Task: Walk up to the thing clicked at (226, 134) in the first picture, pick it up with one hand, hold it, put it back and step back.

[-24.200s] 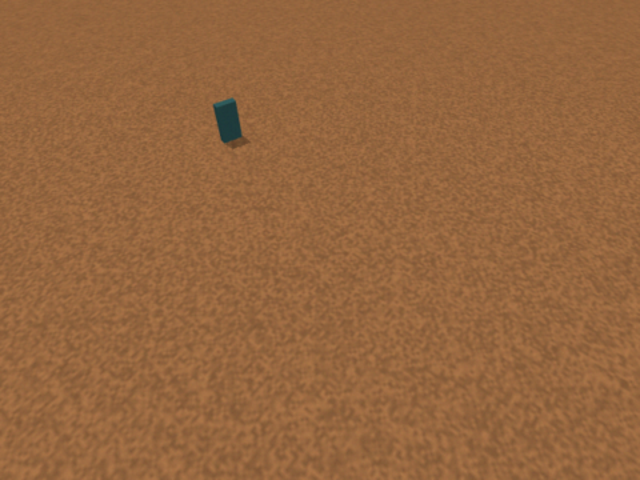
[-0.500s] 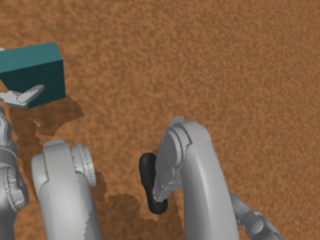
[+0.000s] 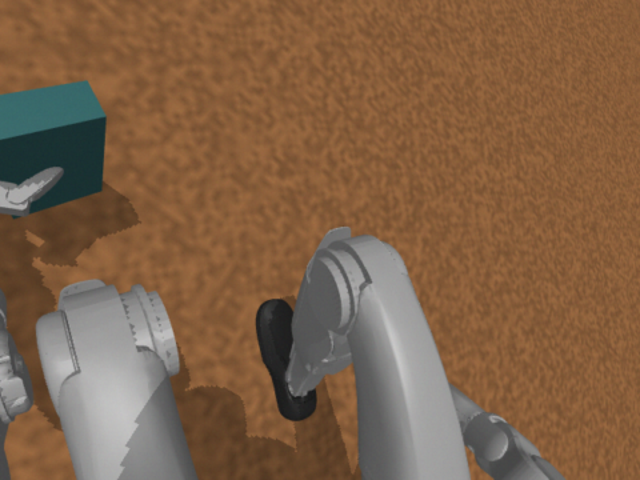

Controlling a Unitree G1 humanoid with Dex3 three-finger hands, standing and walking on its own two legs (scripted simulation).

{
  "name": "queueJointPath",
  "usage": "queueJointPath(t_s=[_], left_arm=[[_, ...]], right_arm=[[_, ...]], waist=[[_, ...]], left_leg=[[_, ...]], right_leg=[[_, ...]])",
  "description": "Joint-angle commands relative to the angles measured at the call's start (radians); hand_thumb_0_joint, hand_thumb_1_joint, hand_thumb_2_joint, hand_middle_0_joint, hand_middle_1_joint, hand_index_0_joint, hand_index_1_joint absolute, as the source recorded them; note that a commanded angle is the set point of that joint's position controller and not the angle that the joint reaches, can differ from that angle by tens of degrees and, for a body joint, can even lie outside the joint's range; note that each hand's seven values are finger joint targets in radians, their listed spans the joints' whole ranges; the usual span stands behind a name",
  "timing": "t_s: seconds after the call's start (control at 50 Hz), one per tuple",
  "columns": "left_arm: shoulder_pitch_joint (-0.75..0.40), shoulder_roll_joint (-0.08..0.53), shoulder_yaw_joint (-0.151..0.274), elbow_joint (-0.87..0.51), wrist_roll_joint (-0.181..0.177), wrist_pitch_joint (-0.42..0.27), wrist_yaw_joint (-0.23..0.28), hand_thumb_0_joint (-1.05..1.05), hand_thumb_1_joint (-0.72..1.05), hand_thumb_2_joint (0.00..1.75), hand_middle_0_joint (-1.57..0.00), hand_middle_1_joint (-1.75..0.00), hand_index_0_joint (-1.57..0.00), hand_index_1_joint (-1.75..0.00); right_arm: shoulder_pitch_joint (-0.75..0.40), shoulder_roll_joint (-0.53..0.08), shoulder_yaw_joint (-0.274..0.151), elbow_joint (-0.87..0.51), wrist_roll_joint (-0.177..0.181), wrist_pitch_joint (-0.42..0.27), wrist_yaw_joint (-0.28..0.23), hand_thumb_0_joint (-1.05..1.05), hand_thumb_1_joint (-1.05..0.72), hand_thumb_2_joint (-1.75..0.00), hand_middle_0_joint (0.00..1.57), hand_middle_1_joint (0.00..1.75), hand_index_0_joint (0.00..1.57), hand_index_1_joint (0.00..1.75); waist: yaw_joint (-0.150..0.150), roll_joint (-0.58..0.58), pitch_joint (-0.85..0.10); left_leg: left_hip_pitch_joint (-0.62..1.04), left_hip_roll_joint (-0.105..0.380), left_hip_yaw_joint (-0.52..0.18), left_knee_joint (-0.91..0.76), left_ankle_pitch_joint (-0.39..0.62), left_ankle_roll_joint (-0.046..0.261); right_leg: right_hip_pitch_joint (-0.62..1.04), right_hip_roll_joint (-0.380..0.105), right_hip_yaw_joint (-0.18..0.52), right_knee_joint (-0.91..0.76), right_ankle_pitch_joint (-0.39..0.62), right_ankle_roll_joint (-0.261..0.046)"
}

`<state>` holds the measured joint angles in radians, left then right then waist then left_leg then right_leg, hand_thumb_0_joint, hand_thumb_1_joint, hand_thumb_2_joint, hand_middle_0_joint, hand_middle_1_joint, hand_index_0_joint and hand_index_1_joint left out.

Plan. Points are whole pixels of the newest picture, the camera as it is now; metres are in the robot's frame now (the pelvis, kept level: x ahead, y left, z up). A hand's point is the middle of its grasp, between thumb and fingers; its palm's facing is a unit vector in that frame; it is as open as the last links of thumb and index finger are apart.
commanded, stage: lower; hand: left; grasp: from the side
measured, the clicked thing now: (45, 159) +0.48 +0.20 -0.18
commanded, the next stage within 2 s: loosen in 0.14 s
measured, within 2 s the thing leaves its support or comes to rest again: rests again in 0.32 s
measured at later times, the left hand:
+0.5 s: hand (3, 147) +0.48 +0.23 -0.16, palm faces +0.23 -0.97 +0.00, open 9.1 cm
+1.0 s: hand out of the picture +0.48 +0.25 -0.15, palm faces +0.24 -0.97 +0.01, open 16.8 cm
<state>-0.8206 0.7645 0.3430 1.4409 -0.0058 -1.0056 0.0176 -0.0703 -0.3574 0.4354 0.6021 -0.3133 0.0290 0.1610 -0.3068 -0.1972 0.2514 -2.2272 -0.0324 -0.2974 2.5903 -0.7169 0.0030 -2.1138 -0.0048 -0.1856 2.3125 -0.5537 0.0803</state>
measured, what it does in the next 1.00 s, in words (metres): stands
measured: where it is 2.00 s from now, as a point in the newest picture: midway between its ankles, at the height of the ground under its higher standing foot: (218, 423)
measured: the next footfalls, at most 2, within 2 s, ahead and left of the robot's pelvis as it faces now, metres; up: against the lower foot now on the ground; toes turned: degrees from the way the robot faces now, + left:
none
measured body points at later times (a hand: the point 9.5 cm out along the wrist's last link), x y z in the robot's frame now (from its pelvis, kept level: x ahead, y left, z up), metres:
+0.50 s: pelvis +0.00 +0.00 +0.00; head +0.25 +0.17 +0.33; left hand +0.46 +0.29 -0.15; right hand +0.13 -0.25 -0.05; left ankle +0.08 +0.11 -0.27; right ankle +0.15 -0.13 -0.27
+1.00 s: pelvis +0.00 +0.00 +0.00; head +0.25 +0.18 +0.33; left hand +0.46 +0.30 -0.14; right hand +0.12 -0.25 -0.04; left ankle +0.08 +0.12 -0.27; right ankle +0.15 -0.13 -0.27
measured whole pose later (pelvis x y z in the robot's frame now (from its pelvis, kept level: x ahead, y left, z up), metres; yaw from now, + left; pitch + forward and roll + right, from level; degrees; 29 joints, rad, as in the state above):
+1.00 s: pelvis +0.00 +0.00 +0.00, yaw -1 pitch +18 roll -19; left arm -0.81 0.80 0.40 1.37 0.00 -1.03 0.01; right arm -0.09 -0.36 0.46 0.58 -0.33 0.04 0.16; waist -0.31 -0.22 0.27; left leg -2.21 -0.03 -0.33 2.59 -0.72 0.00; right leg -2.09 0.01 -0.21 2.29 -0.54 0.07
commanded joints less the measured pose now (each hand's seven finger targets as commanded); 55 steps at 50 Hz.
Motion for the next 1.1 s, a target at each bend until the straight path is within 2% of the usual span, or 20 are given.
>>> queueJointPath(t_s=[0.0, 0.12, 0.22, 0.24, 0.26, 0.34, 0.38, 0.44, 0.46, 0.5, 0.6, 0.74, 0.76, 0.82, 0.9, 0.96, 0.98, 1.0, 1.02, 1.08], left_arm=[[-0.308, 0.088, 0.004, -0.159, -0.009, -0.090, 0.019, 0.00, 0.16, 1.22, -1.24, -1.37, -1.25, -1.37], [-0.315, 0.083, -0.021, -0.143, 0.008, -0.104, 0.027, 0.00, 0.16, 1.22, -1.25, -1.37, -1.26, -1.37], [-0.296, 0.092, -0.014, -0.123, -0.002, -0.110, 0.032, 0.00, 0.15, 1.21, -1.25, -1.36, -1.26, -1.36], [-0.304, 0.091, -0.016, -0.125, 0.000, -0.113, 0.035, 0.00, 0.12, 1.13, -1.29, -1.31, -1.29, -1.31], [-0.332, 0.111, -0.006, -0.137, -0.002, -0.119, 0.041, 0.00, 0.04, 1.05, -1.21, -1.23, -1.21, -1.23], [-0.310, 0.094, -0.008, -0.154, -0.021, -0.131, 0.034, 0.00, -0.09, 0.73, -0.97, -0.92, -0.99, -0.91], [-0.316, 0.095, -0.019, -0.148, -0.016, -0.134, 0.029, 0.00, -0.12, 0.59, -0.90, -0.83, -0.92, -0.81], [-0.299, 0.104, -0.021, -0.116, -0.006, -0.126, 0.030, 0.00, -0.34, 0.43, -0.67, -0.60, -0.68, -0.60], [-0.299, 0.093, -0.024, -0.100, -0.006, -0.122, 0.029, 0.00, -0.36, 0.39, -0.64, -0.54, -0.63, -0.54], [-0.271, 0.099, -0.018, -0.089, -0.009, -0.120, 0.030, 0.00, -0.40, 0.33, -0.57, -0.47, -0.56, -0.47], [-0.267, 0.109, -0.007, -0.096, -0.017, -0.121, 0.027, 0.00, -0.52, 0.23, -0.45, -0.35, -0.45, -0.36], [-0.293, 0.124, -0.013, -0.113, -0.020, -0.130, 0.022, 0.00, -0.59, 0.08, -0.26, -0.15, -0.26, -0.16], [-0.307, 0.115, -0.013, -0.117, -0.023, -0.132, 0.022, 0.00, -0.60, 0.07, -0.25, -0.14, -0.24, -0.14], [-0.295, 0.133, -0.005, -0.129, -0.024, -0.135, 0.016, 0.00, -0.52, 0.10, -0.12, -0.08, -0.11, -0.09], [-0.293, 0.228, 0.059, -0.223, -0.015, -0.124, 0.001, 0.00, -0.53, 0.07, -0.09, -0.04, -0.08, -0.04], [-0.274, 0.296, 0.118, -0.356, -0.007, -0.091, -0.011, 0.00, -0.52, 0.05, -0.07, -0.01, -0.06, -0.02], [-0.277, 0.305, 0.132, -0.408, -0.008, -0.075, -0.019, 0.00, -0.52, 0.04, -0.08, -0.01, -0.06, -0.02], [-0.242, 0.297, 0.138, -0.437, -0.006, -0.052, -0.026, 0.00, -0.52, 0.04, -0.07, 0.00, -0.06, -0.01], [-0.250, 0.288, 0.134, -0.468, -0.008, -0.024, -0.038, 0.00, -0.54, 0.02, -0.08, 0.00, -0.07, -0.01], [-0.213, 0.182, 0.071, -0.489, -0.026, 0.071, -0.093, 0.00, -0.53, 0.02, -0.09, -0.01, -0.07, -0.01]], right_arm=[[0.083, -0.350, -0.097, 0.001, -0.008, 0.013, -0.014, 0.00, -0.90, -0.90, 0.20, 0.30, 0.20, 0.30], [0.065, -0.353, -0.089, 0.000, -0.016, 0.012, -0.009, 0.00, -0.90, -0.90, 0.20, 0.30, 0.20, 0.30], [0.061, -0.356, -0.079, -0.001, -0.020, 0.011, -0.009, 0.00, -0.90, -0.90, 0.20, 0.30, 0.20, 0.30], [0.059, -0.359, -0.079, 0.001, -0.022, 0.010, -0.010, 0.00, -0.91, -0.90, 0.20, 0.30, 0.20, 0.30], [0.058, -0.362, -0.077, -0.003, -0.022, 0.010, -0.008, 0.00, -0.91, -0.90, 0.20, 0.30, 0.20, 0.30], [0.055, -0.362, -0.072, -0.004, -0.023, 0.003, -0.006, 0.00, -0.91, -0.89, 0.20, 0.30, 0.20, 0.30], [0.056, -0.361, -0.070, 0.001, -0.027, 0.003, -0.007, 0.00, -0.91, -0.89, 0.20, 0.30, 0.20, 0.30], [0.047, -0.356, -0.069, 0.001, -0.024, 0.004, -0.008, 0.00, -0.91, -0.90, 0.20, 0.30, 0.20, 0.30], [0.050, -0.359, -0.068, 0.001, -0.023, 0.007, -0.008, 0.00, -0.92, -0.90, 0.20, 0.30, 0.20, 0.30], [0.046, -0.357, -0.067, -0.004, -0.023, 0.009, -0.007, 0.00, -0.92, -0.90, 0.20, 0.30, 0.20, 0.30], [0.047, -0.362, -0.065, -0.010, -0.022, 0.009, -0.007, 0.00, -0.92, -0.90, 0.20, 0.30, 0.20, 0.30], [0.040, -0.360, -0.064, -0.009, -0.023, 0.005, -0.007, 0.00, -0.92, -0.90, 0.20, 0.30, 0.20, 0.30], [0.046, -0.362, -0.063, -0.010, -0.025, 0.004, -0.007, 0.00, -0.92, -0.90, 0.20, 0.30, 0.20, 0.30], [0.045, -0.362, -0.060, -0.011, -0.023, 0.005, -0.009, 0.00, -0.89, -0.90, 0.20, 0.30, 0.20, 0.30], [0.048, -0.362, -0.069, -0.012, -0.020, 0.017, -0.016, 0.00, -0.90, -0.90, 0.20, 0.30, 0.20, 0.30], [0.073, -0.354, -0.094, -0.016, -0.012, 0.035, -0.019, 0.00, -0.91, -0.90, 0.20, 0.30, 0.20, 0.30], [0.085, -0.350, -0.105, -0.020, -0.006, 0.042, -0.022, 0.00, -0.91, -0.90, 0.20, 0.30, 0.20, 0.30], [0.093, -0.344, -0.121, -0.026, 0.004, 0.047, -0.022, 0.00, -0.91, -0.90, 0.20, 0.30, 0.20, 0.30], [0.107, -0.343, -0.135, -0.032, 0.013, 0.053, -0.026, 0.00, -0.92, -0.90, 0.20, 0.30, 0.20, 0.30], [0.144, -0.333, -0.184, -0.035, 0.053, 0.066, -0.039, 0.00, -0.91, -0.90, 0.20, 0.30, 0.20, 0.30]], waist=[[-0.120, 0.519, -0.607], [-0.133, 0.530, -0.578], [-0.137, 0.518, -0.588], [-0.142, 0.514, -0.584], [-0.143, 0.518, -0.578], [-0.139, 0.525, -0.608], [-0.147, 0.535, -0.608], [-0.139, 0.516, -0.585], [-0.153, 0.508, -0.574], [-0.133, 0.486, -0.565], [-0.132, 0.487, -0.572], [-0.141, 0.491, -0.574], [-0.153, 0.493, -0.569], [-0.138, 0.512, -0.582], [-0.092, 0.596, -0.622], [-0.039, 0.674, -0.723], [-0.034, 0.701, -0.758], [-0.015, 0.718, -0.793], [-0.016, 0.738, -0.814], [-0.020, 0.709, -0.805]], left_leg=[[0.425, 0.053, 0.045, -0.353, 0.147, -0.030], [0.434, 0.058, 0.037, -0.362, 0.118, -0.033], [0.433, 0.056, 0.041, -0.348, 0.148, -0.030], [0.437, 0.057, 0.036, -0.349, 0.147, -0.031], [0.418, 0.055, 0.032, -0.355, 0.123, -0.029], [0.460, 0.057, 0.028, -0.352, 0.148, -0.033], [0.451, 0.056, 0.034, -0.348, 0.162, -0.033], [0.424, 0.055, 0.042, -0.344, 0.148, -0.029], [0.416, 0.054, 0.036, -0.346, 0.139, -0.028], [0.379, 0.050, 0.045, -0.346, 0.115, -0.024], [0.402, 0.052, 0.038, -0.354, 0.133, -0.027], [0.391, 0.052, 0.048, -0.342, 0.107, -0.021], [0.392, 0.052, 0.042, -0.342, 0.106, -0.021], [0.411, 0.054, 0.038, -0.351, 0.125, -0.026], [0.466, 0.063, 0.039, -0.373, 0.152, -0.036], [0.533, 0.067, 0.058, -0.392, 0.205, -0.044], [0.549, 0.068, 0.058, -0.406, 0.218, -0.045], [0.579, 0.069, 0.063, -0.419, 0.237, -0.049], [0.595, 0.070, 0.064, -0.433, 0.243, -0.051], [0.542, 0.064, 0.081, -0.457, 0.215, -0.041]], right_leg=[[0.318, 0.048, -0.116, -0.125, 0.154, -0.085], [0.303, 0.048, -0.123, -0.128, 0.134, -0.085], [0.330, 0.054, -0.124, -0.136, 0.160, -0.083], [0.322, 0.053, -0.125, -0.136, 0.161, -0.084], [0.325, 0.054, -0.129, -0.136, 0.142, -0.084], [0.337, 0.057, -0.130, -0.136, 0.164, -0.082], [0.352, 0.057, -0.130, -0.136, 0.175, -0.081], [0.347, 0.059, -0.128, -0.142, 0.165, -0.082], [0.339, 0.058, -0.133, -0.147, 0.156, -0.081], [0.355, 0.061, -0.129, -0.154, 0.139, -0.082], [0.350, 0.061, -0.134, -0.151, 0.150, -0.085], [0.356, 0.065, -0.127, -0.160, 0.135, -0.082], [0.351, 0.064, -0.133, -0.161, 0.136, -0.080], [0.359, 0.062, -0.134, -0.153, 0.146, -0.083], [0.348, 0.057, -0.127, -0.136, 0.153, -0.088], [0.368, 0.050, -0.106, -0.128, 0.178, -0.094], [0.373, 0.047, -0.102, -0.125, 0.183, -0.097], [0.363, 0.043, -0.093, -0.124, 0.190, -0.100], [0.351, 0.041, -0.090, -0.126, 0.192, -0.102], [0.311, 0.036, -0.074, -0.140, 0.178, -0.105]])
